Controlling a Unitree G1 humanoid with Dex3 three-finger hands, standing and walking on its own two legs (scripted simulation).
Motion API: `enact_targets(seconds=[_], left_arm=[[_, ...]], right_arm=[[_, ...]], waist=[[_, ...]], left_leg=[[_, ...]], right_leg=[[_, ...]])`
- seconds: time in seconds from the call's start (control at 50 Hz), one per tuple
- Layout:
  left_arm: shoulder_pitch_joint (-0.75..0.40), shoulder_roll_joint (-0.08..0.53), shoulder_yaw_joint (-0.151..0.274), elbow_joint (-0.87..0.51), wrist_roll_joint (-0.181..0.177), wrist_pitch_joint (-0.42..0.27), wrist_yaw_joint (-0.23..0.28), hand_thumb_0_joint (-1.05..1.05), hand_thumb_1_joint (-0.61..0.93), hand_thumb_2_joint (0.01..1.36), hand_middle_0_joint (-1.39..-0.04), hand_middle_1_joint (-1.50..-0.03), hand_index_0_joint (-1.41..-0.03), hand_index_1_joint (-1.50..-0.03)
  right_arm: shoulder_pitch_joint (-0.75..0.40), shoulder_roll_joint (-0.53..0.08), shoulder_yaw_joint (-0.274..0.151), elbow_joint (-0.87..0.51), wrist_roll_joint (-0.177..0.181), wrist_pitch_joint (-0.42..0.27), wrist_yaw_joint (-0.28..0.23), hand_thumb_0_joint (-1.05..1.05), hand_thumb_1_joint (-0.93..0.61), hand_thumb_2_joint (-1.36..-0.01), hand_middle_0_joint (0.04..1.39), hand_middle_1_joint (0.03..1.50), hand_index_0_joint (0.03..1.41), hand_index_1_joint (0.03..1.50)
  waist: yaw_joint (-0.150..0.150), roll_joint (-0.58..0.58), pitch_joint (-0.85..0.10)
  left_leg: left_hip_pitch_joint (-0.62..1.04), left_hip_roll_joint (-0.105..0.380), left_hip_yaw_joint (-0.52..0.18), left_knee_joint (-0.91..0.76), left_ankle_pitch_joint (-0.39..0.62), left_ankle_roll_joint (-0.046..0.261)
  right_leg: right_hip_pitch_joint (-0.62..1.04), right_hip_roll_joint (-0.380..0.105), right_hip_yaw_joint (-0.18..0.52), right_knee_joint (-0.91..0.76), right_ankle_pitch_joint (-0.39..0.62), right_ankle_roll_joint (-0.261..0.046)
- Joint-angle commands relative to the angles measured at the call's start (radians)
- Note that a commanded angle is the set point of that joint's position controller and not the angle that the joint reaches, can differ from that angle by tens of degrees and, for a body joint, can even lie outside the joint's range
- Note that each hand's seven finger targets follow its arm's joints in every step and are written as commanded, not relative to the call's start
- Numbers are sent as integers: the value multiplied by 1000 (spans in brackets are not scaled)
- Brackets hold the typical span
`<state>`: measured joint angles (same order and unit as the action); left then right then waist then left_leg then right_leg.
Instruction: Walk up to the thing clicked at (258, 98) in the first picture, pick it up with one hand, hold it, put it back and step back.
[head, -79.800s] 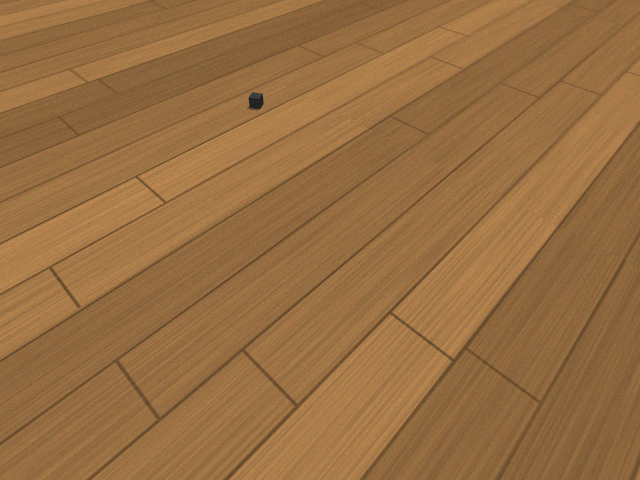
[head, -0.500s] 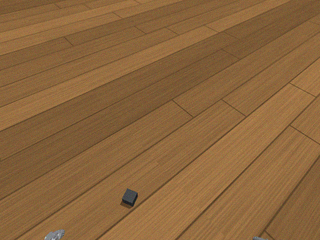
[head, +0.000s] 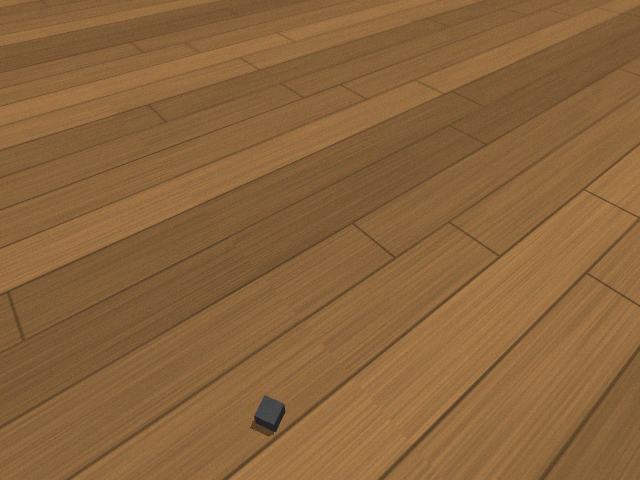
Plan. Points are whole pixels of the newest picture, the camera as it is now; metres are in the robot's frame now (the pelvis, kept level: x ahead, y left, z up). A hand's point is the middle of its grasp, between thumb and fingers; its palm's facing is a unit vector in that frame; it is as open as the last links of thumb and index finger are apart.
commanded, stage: stand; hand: left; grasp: from above
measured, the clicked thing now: (270, 413) +0.47 +0.15 -0.74
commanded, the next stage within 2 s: step back in 1.72 s
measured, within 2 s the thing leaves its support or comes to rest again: neither
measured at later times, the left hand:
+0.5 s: hand out of the picture +0.05 +0.22 -0.15, palm faces +0.02 -0.94 -0.34, open 7.4 cm
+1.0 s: hand out of the picture +0.09 +0.22 -0.15, palm faces +0.00 -0.94 -0.34, open 7.4 cm
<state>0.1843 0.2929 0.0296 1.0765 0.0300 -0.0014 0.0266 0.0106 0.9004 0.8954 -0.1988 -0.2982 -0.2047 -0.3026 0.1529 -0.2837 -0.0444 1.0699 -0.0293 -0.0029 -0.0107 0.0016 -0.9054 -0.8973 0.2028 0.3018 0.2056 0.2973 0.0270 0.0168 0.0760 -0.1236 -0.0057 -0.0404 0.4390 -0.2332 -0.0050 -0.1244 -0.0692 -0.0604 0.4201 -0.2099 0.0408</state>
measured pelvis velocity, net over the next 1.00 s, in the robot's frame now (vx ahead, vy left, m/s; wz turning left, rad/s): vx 0.01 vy -0.02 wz -0.01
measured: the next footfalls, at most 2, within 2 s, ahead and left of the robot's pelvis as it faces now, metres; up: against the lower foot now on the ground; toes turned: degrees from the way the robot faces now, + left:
none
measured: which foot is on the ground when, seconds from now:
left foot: down 0.00-1.00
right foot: down 0.00-1.00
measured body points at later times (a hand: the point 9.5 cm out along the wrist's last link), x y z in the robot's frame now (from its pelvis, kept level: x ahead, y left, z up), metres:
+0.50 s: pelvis +0.00 -0.02 +0.00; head +0.00 -0.03 +0.45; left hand +0.05 +0.27 -0.13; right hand +0.05 -0.31 -0.14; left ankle +0.01 +0.12 -0.74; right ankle +0.01 -0.14 -0.74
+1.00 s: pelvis +0.01 -0.02 +0.01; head +0.02 -0.03 +0.46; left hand +0.09 +0.27 -0.12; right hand +0.08 -0.32 -0.14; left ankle +0.01 +0.12 -0.74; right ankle +0.01 -0.14 -0.74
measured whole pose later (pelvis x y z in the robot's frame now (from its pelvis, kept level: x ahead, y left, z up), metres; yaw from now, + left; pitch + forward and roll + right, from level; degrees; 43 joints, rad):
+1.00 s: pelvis +0.01 -0.02 +0.01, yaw -1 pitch -3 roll +0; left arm 0.10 0.31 0.02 1.14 0.01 -0.01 0.01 0.01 0.90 0.90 -0.20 -0.30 -0.20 -0.30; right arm 0.12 -0.33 -0.02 1.13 -0.02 -0.01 0.00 0.00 -0.91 -0.90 0.20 0.30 0.20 0.30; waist 0.01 0.02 0.07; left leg -0.08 0.03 -0.04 0.33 -0.19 -0.04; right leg -0.10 -0.03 -0.06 0.34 -0.18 0.01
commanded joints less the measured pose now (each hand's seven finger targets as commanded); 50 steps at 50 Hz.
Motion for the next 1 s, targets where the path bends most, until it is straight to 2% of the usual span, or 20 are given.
enact_targets(seconds=[0.0,0.06,0.08,0.12,0.16,0.18,0.24,0.32,0.36,0.46,0.52,0.6,0.62,0.66,0.68,0.72,0.76,0.82,0.9,0.98], left_arm=[[-45,187,40,-40,1,-22,10,0,900,900,-200,-300,-200,-301],[-50,193,40,-28,0,-20,7,0,900,900,-200,-300,-200,-301],[-48,192,39,-22,0,-19,5,0,900,900,-200,-300,-200,-301],[-47,197,39,-17,0,-23,6,0,900,900,-200,-300,-200,-301],[-58,208,41,-13,-1,-24,3,0,900,900,-200,-300,-200,-301],[-53,210,41,-11,-2,-24,2,0,900,900,-200,-300,-200,-301],[-67,216,41,-7,-2,-24,2,0,900,900,-200,-300,-200,-301],[-69,222,41,-3,-6,-28,1,0,900,900,-200,-300,-200,-301],[-71,219,40,1,-6,-29,2,0,900,900,-200,-300,-200,-301],[-80,226,41,9,-9,-23,-3,0,900,900,-200,-300,-200,-301],[-91,234,42,5,-7,-22,-5,0,900,900,-200,-300,-200,-301],[-96,230,41,6,-10,-25,-6,0,900,900,-200,-300,-200,-301],[-89,228,39,8,-8,-26,-7,0,900,900,-200,-300,-200,-301],[-103,239,42,3,-11,-26,-7,0,900,900,-200,-300,-200,-301],[-104,228,39,2,-12,-27,-8,0,900,900,-200,-300,-200,-301],[-99,227,38,3,-11,-30,-6,0,900,900,-200,-300,-200,-301],[-102,229,37,4,-14,-30,-6,0,900,900,-200,-300,-200,-301],[-108,231,38,7,-14,-27,-6,0,900,900,-200,-300,-200,-301],[-105,231,35,5,-16,-28,-7,0,900,900,-200,-300,-200,-301],[-114,229,33,5,-16,-28,-6,0,900,900,-200,-300,-200,-301]], right_arm=[[-24,-195,-37,-45,2,-18,-16,0,-900,-900,200,300,200,300],[-44,-198,-34,-38,4,-17,-13,0,-900,-900,200,300,200,300],[-38,-200,-34,-34,4,-15,-12,0,-900,-900,200,300,200,300],[-46,-195,-32,-31,4,-15,-9,0,-900,-900,200,300,200,300],[-37,-202,-30,-23,5,-15,-9,0,-900,-900,200,300,200,300],[-42,-206,-30,-23,6,-16,-9,0,-900,-900,200,300,200,300],[-40,-208,-27,-16,4,-13,-7,0,-900,-900,200,300,200,300],[-46,-215,-23,-14,7,-17,-8,0,-900,-900,200,300,200,300],[-53,-212,-21,-12,8,-17,-8,0,-900,-900,200,300,200,300],[-35,-221,-16,2,7,-13,-8,0,-900,-900,200,300,200,300],[-32,-221,-15,-1,6,-13,-6,0,-900,-900,200,300,200,300],[-33,-225,-13,1,7,-16,-6,0,-900,-900,200,300,200,300],[-35,-222,-11,2,10,-16,-5,0,-900,-900,200,300,200,300],[-32,-229,-11,1,9,-17,-5,0,-900,-900,200,300,200,300],[-42,-235,-12,-1,8,-19,-6,0,-900,-900,200,300,200,300],[-43,-233,-11,-1,9,-19,-6,0,-900,-900,200,300,200,300],[-47,-237,-10,0,9,-19,-8,0,-900,-900,200,300,200,300],[-48,-235,-8,6,9,-18,-9,0,-900,-900,200,300,200,300],[-52,-238,-5,6,11,-20,-9,0,-900,-900,200,300,200,300],[-58,-242,-5,10,10,-19,-10,0,-900,-900,200,300,200,300]], waist=[[-17,-15,-27],[-10,-8,-6],[-12,-6,-3],[-8,-32,-22],[-13,-20,-16],[-12,-11,-34],[-13,-21,-13],[-14,-16,-61],[-12,-17,-57],[-13,-22,-6],[-17,-21,-17],[-17,-14,-49],[-15,-23,-33],[-20,-18,-50],[-17,1,-67],[-16,-23,-83],[-19,-16,-97],[-17,-18,-79],[-19,-18,-102],[-19,-25,-86]], left_leg=[[-41,94,-89,-133,88,25],[-51,95,-92,-153,53,22],[-59,96,-92,-161,6,23],[-36,97,-87,-150,68,25],[-49,95,-84,-159,33,22],[-21,98,-83,-156,47,22],[-45,97,-79,-157,30,22],[-1,106,-74,-147,114,23],[-5,109,-74,-150,134,23],[-46,103,-66,-163,40,18],[-44,104,-64,-164,43,17],[-29,113,-64,-155,80,22],[-33,111,-68,-161,72,18],[-27,112,-62,-161,85,17],[-16,119,-62,-154,124,21],[-11,121,-61,-149,185,19],[13,123,-57,-146,200,20],[-8,122,-59,-160,186,16],[25,127,-54,-150,247,14],[16,128,-54,-157,237,11]], right_leg=[[20,-56,78,-104,18,-41],[14,-53,77,-116,-6,-42],[9,-51,77,-118,-28,-42],[19,-58,82,-129,-9,-42],[17,-54,87,-137,-23,-41],[17,-59,92,-135,-3,-45],[8,-59,97,-150,-50,-44],[32,-66,101,-141,54,-47],[40,-64,96,-138,68,-47],[13,-56,106,-163,-41,-47],[12,-60,113,-165,-61,-50],[37,-64,113,-157,-1,-51],[14,-57,107,-162,-23,-49],[27,-62,115,-160,-6,-51],[46,-64,110,-147,60,-53],[67,-62,97,-135,129,-50],[65,-63,96,-131,169,-50],[65,-60,90,-130,138,-49],[70,-63,86,-121,218,-49],[64,-62,85,-126,202,-47]])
